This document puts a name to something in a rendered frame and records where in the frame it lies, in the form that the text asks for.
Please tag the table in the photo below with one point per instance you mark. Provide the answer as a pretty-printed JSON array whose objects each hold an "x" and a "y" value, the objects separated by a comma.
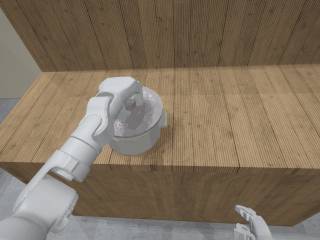
[{"x": 238, "y": 79}]

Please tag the robot left upper arm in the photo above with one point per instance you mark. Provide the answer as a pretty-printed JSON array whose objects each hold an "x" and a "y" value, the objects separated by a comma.
[{"x": 46, "y": 209}]

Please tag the robot left forearm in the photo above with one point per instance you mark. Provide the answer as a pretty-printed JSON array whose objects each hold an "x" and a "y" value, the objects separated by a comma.
[{"x": 75, "y": 157}]

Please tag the lid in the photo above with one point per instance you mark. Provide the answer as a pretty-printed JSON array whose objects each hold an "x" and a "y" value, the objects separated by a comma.
[{"x": 143, "y": 118}]

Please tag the robot right hand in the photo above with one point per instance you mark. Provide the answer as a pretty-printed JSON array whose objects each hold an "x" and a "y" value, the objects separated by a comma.
[{"x": 257, "y": 225}]

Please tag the robot left hand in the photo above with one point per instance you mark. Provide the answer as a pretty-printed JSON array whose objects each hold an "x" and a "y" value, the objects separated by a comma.
[{"x": 125, "y": 87}]

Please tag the knob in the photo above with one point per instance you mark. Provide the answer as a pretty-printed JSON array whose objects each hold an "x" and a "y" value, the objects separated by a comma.
[{"x": 130, "y": 104}]

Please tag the pot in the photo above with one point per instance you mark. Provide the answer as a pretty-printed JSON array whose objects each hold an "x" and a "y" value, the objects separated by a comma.
[{"x": 139, "y": 144}]

